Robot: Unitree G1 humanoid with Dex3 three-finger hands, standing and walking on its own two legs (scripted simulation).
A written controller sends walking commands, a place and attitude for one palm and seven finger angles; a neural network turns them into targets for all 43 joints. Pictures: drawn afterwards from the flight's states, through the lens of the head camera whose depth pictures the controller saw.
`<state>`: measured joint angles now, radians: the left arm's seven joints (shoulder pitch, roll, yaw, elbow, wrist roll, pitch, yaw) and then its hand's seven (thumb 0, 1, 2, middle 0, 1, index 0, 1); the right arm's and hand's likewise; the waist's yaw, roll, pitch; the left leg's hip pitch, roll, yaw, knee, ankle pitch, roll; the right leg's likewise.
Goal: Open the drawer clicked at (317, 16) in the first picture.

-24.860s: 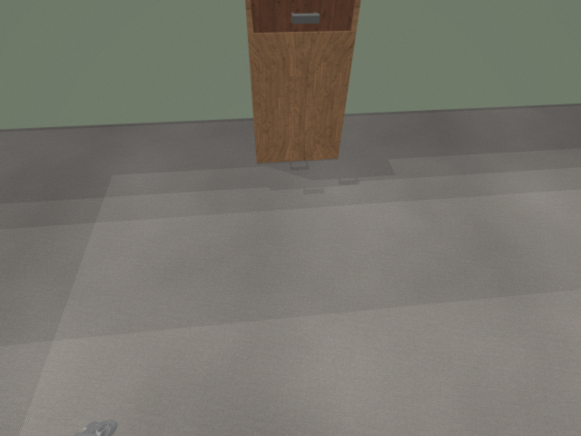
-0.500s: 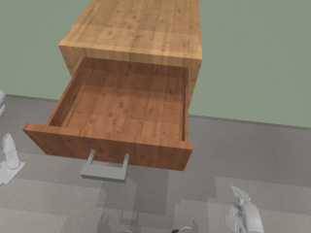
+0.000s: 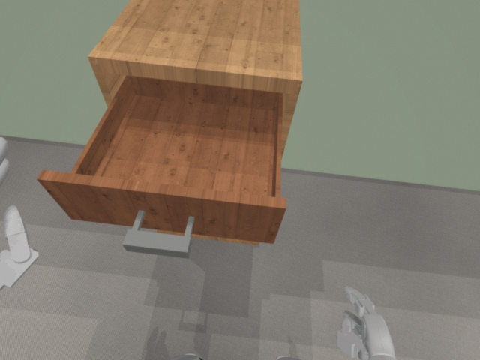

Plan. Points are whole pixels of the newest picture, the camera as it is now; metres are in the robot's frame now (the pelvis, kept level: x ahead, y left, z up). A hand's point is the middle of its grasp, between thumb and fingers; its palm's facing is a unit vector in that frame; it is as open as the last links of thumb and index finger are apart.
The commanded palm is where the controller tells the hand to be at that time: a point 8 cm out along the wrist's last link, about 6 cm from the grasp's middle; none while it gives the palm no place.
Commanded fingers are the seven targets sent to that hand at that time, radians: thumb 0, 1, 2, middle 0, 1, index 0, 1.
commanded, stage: step back with the hand held close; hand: left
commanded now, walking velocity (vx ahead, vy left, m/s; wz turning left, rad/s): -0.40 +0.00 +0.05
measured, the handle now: (162, 231) +0.32 +0.17 -0.01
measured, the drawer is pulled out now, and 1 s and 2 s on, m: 0.30 0.30 0.30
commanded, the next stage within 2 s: stop stepping back and stand still in 0.22 s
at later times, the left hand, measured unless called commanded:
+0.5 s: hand out of the picture +0.06 +0.18 +0.16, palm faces +0.30 -0.80 -0.53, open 7.4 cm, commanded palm -0.02 +0.23 +0.18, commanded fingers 0.00 0.90 0.90 -0.20 -0.30 -0.20 -0.30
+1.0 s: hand out of the picture -0.02 +0.16 +0.17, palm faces +0.40 -0.79 -0.47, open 7.4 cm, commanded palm -0.09 +0.20 +0.18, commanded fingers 0.00 0.90 0.90 -0.20 -0.30 -0.20 -0.30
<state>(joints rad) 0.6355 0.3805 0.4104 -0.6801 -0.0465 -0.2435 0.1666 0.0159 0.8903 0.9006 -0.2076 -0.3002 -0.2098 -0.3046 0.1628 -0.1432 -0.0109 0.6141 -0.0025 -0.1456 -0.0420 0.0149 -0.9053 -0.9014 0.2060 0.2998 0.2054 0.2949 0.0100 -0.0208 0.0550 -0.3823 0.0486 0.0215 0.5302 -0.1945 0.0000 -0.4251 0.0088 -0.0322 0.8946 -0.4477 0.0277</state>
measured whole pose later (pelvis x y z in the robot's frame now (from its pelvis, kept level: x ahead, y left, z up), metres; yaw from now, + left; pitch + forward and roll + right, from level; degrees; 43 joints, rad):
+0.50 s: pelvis -0.13 -0.05 +0.00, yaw +3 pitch +2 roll +2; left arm 0.71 0.45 0.40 -0.71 -0.04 -0.19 0.15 0.02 0.89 0.90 -0.21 -0.30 -0.21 -0.30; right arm 0.15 -0.20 -0.03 0.56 0.03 -0.10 -0.07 0.02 -0.91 -0.90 0.20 0.30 0.20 0.29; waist -0.02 -0.08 0.09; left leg -0.30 0.01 0.06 0.51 -0.24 -0.01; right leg -0.39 -0.05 -0.09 0.61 -0.31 0.00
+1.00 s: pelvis -0.20 -0.09 -0.01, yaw +4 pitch -1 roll +1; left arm 0.60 0.40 0.37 -0.57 -0.03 -0.21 0.13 0.01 0.89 0.90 -0.21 -0.30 -0.21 -0.30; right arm 0.24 -0.21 0.01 0.66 0.01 -0.08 -0.05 0.02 -0.90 -0.90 0.21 0.30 0.21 0.30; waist -0.03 -0.01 0.01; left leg -0.39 0.00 0.01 0.86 -0.38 0.02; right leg -0.33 0.02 -0.11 0.58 -0.23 -0.09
